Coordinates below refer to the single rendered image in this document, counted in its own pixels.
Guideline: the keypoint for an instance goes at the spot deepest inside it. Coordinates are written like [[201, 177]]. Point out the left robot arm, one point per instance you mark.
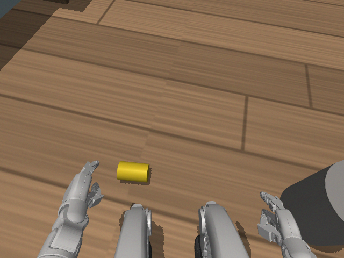
[[65, 239]]

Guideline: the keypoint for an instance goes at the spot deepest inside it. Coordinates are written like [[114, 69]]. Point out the right robot arm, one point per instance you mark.
[[296, 248]]

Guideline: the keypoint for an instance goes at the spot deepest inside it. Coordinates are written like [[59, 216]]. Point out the left robot hand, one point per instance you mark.
[[79, 186]]

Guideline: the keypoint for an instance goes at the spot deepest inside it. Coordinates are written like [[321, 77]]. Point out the right robot hand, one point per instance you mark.
[[281, 225]]

